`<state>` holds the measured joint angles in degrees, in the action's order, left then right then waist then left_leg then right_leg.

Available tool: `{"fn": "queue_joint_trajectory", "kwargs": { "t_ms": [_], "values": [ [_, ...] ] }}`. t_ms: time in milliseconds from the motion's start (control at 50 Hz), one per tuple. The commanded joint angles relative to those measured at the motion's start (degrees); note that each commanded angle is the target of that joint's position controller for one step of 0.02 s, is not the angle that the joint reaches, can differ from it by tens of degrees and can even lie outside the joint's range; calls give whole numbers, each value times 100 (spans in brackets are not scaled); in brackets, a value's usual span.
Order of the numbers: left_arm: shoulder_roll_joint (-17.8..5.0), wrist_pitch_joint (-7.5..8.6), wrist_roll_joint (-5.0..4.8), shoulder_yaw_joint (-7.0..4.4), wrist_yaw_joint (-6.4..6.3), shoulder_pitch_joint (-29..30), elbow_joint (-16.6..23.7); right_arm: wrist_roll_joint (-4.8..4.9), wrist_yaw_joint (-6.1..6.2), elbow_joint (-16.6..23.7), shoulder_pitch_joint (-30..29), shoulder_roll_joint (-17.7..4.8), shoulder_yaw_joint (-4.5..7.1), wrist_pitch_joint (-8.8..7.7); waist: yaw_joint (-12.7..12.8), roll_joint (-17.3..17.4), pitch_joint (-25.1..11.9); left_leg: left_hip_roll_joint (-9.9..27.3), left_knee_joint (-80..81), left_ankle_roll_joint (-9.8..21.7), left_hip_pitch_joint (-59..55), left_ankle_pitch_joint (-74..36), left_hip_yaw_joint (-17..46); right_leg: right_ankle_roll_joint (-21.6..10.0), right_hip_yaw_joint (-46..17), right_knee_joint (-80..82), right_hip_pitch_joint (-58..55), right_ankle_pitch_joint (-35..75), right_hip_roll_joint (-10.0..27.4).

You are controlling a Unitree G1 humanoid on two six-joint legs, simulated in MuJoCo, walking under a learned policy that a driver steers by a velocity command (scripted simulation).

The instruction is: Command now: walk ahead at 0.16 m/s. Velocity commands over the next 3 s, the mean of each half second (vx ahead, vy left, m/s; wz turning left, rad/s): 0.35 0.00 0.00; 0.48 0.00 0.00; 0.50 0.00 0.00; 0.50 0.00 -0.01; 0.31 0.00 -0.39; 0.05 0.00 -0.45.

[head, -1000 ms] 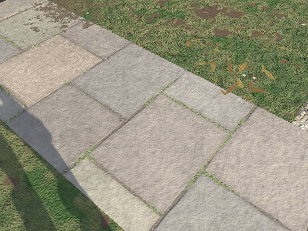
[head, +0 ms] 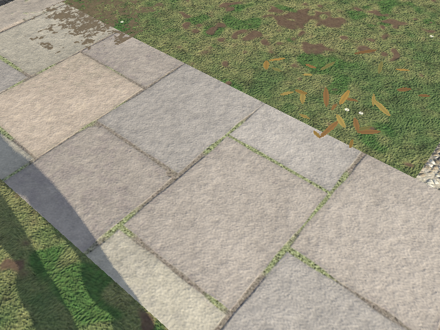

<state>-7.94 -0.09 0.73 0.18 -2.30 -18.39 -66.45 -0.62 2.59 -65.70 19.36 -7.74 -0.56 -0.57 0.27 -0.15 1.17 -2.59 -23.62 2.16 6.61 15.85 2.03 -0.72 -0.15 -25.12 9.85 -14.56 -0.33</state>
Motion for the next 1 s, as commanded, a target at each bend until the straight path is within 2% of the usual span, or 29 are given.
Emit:
{"fn": "queue_joint_trajectory", "kwargs": {
  "t_ms": [20, 60, 80, 100, 140, 180, 200, 220, 240, 260, 280, 300, 340, 420, 500, 540, 580, 600, 640, 660, 680, 700, 720, 740, 760, 800, 860, 940, 1000],
  "values": [
    [-472, -15, 55, -116, 45, -270, 185, -21, -19, 75, 596, -695, 188, 50, -106, 328, 787, 596, 721, 552, 760, 2496, 940, -351, -177, -137, 766, -1905, 11],
    [-229, 54, 118, -73, 113, 18, 426, -15, -30, 18, 1033, -822, 268, 39, -311, 777, 1094, 1232, 1237, 934, 505, 3344, 1938, -334, 156, -1005, 1589, -1661, -171],
    [-171, 120, 173, -59, 144, 163, 555, -26, -32, -3, 1132, -909, 320, 19, -351, 931, 1184, 1622, 1460, 1147, 393, 3340, 2409, -322, 361, -1378, 1827, -1213, -90],
    [-251, 192, 173, -82, 169, 320, 676, -42, -45, 25, 1108, -919, 348, -11, -365, 864, 1210, 1802, 1577, 1265, 440, 3070, 2606, -331, 314, -1611, 1914, -1038, 52],
    [-358, 324, 117, -135, 239, 281, 815, -73, -75, 120, 907, -994, 396, -91, -202, 753, 1095, 1809, 1472, 1273, 441, 2419, 2424, -386, 250, -1503, 1775, -1149, 168],
    [-259, 424, 19, -164, 272, -389, 664, 17, -93, 271, 412, -922, 404, -149, 250, 627, 984, 1384, 1037, 989, 1172, 1758, 1669, -437, 459, -437, 338, -604, -12],
    [-278, 447, -15, -215, 254, -1048, 417, 27, -103, 379, 157, -844, 393, -183, 533, 407, 841, 1040, 550, 803, 1797, 1410, 1236, -425, 424, 4, -801, -386, -160],
    [-617, 488, 41, -328, 199, -1744, 257, 9, -134, 535, -75, -577, 317, -264, 830, -421, 641, 511, -796, 560, 2519, 928, 487, -513, -721, 732, -1770, -895, 588],
    [-1315, 462, 17, -521, 187, -2496, 107, 1, -190, 786, -118, -256, 235, -335, 967, -1839, 328, -164, -2610, 305, 3428, 1207, -471, -993, -3106, 1690, -2315, -2086, 1915],
    [-1063, 386, 20, -471, 177, -2237, 103, -199, -231, 817, -223, -715, 335, -335, 654, -1021, 686, 166, -3643, 357, 3679, 1352, -244, -1127, -3460, 1695, -1780, -2153, 2194],
    [-861, 395, 46, -405, 200, -1653, 320, -213, -290, 812, -262, -580, 320, -361, 377, -388, 951, 415, -4007, 394, 3716, 835, -88, -1101, -3014, 1709, -1319, -1888, 2045],
    [-787, 434, 58, -375, 212, -1246, 467, -145, -338, 773, -225, -429, 283, -402, 203, -167, 967, 563, -4041, 362, 3562, 346, -45, -1038, -2482, 1780, -1065, -1247, 1817],
    [-597, 527, 38, -285, 193, -1033, 525, -144, -410, 771, -244, -483, 324, -383, 29, -167, 805, 681, -3857, 258, 3376, -145, -170, -901, -1621, 1849, -1035, -45, 1425],
    [-515, 605, 6, -184, 158, -1610, 273, -123, -432, 951, -652, -472, 356, -249, 29, -423, 541, 513, -3660, 133, 3564, -444, -595, -789, -640, 1504, -1405, 2815, 1132],
    [-506, 622, 23, -103, 126, -1622, 275, -64, -444, 1436, -1862, -343, 259, -216, 167, -519, 808, 311, -2246, 104, 3258, -899, -955, -746, -242, 1595, -990, 3553, 933],
    [-605, 645, 27, -102, 99, -1655, 252, -26, -435, 1564, -2156, -340, 218, -215, 198, -621, 828, 159, -1519, 207, 2731, -1044, -1126, -741, -132, 1577, -914, 4015, 960],
    [-749, 684, 28, -125, 80, -1576, 241, -17, -383, 1576, -1994, -517, 261, -217, 27, -684, 648, -16, -1201, 418, 2095, -997, -1185, -713, -46, 1228, -1069, 5191, 1085],
    [-824, 697, 24, -145, 65, -1490, 249, -17, -344, 1501, -1676, -640, 310, -235, -149, -705, 435, -139, -1153, 535, 1687, -909, -1178, -680, 2, 813, -1192, 5881, 1130],
    [-970, 663, 14, -194, 57, -1239, 297, -13, -267, 1045, -247, -883, 464, -311, -788, -678, -297, -254, -713, 769, 303, -958, -1005, -645, 72, -821, -1231, 6101, 1115],
    [-948, 646, -12, -194, 89, -1158, 344, -97, -218, 806, 533, -1085, 564, -344, -1115, -529, -661, 149, -432, 910, -819, -765, -591, -628, 155, -2041, -518, 4903, 935],
    [-566, 633, 9, -134, 122, -1303, 498, -219, -206, 717, 1197, -1593, 689, -356, -1121, 335, -1275, 1685, -303, 1206, -1781, 75, 1241, -615, 411, -4053, 474, 1503, 385],
    [-339, 587, -150, -172, 208, -1826, 536, -144, -275, 775, 887, -1665, 710, -282, -633, 1154, -1563, 2660, 820, 2035, -2373, 835, 4120, -516, -33, -5710, 2195, -1471, -513],
    [-691, 550, -20, -237, 198, -1206, 688, 13, -309, 879, 139, -1382, 655, -278, -429, 421, -636, 2423, 1182, 1844, -1533, 1687, 3545, -613, -334, -5711, 2710, -882, 2],
    [-752, 567, 30, -272, 237, -648, 857, 39, -335, 981, -326, -968, 538, -327, -343, 116, -16, 2216, 1367, 1654, -696, 1407, 2772, -625, -284, -5392, 2707, -391, 207],
    [-628, 565, 32, -278, 246, -536, 868, -7, -342, 930, -442, -708, 461, -396, -124, -201, 322, 1978, 1514, 1465, -50, 582, 2176, -601, -288, -5021, 2418, -173, 385],
    [-375, 424, 146, -259, 293, -709, 817, -24, -274, 773, -277, -495, 356, -515, 185, -92, 315, 1567, 1584, 1185, 555, -491, 1276, -460, -284, -4471, 1806, -102, 562],
    [-397, 284, 149, -293, 351, -371, 983, -10, -239, 613, 182, -707, 354, -620, 249, 128, 394, 1357, 1667, 1110, 538, -1440, 672, -308, -52, -3975, 2072, 147, 618],
    [-524, 238, 103, -306, 402, 828, 1415, 9, -249, 562, 669, -771, 312, -599, -12, 236, 562, 1144, 1758, 892, 127, -2288, 238, -148, 254, -2911, 2788, 1016, 667],
    [-427, 261, 42, -248, 421, 1520, 1644, 14, -232, 505, 1008, -733, 267, -597, -213, 342, 550, 1043, 1650, 725, -184, -2976, -1, -110, 481, -1898, 2675, 1478, 495]
  ]
}}
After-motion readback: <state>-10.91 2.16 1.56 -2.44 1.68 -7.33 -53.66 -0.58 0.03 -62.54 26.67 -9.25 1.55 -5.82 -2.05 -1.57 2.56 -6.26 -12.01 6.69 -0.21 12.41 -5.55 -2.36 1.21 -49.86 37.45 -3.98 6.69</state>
